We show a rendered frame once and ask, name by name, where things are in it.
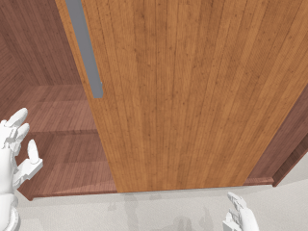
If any wardrobe door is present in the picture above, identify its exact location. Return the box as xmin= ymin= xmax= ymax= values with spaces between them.
xmin=55 ymin=0 xmax=308 ymax=193
xmin=247 ymin=83 xmax=308 ymax=179

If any robot left hand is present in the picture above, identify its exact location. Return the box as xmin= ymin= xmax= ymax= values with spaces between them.
xmin=0 ymin=108 xmax=43 ymax=194

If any left robot forearm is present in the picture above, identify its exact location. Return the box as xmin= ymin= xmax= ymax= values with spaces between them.
xmin=0 ymin=193 xmax=21 ymax=231

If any robot right hand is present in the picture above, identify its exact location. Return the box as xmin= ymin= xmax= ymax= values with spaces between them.
xmin=222 ymin=192 xmax=260 ymax=231

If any handle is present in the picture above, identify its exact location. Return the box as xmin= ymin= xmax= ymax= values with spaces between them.
xmin=65 ymin=0 xmax=104 ymax=98

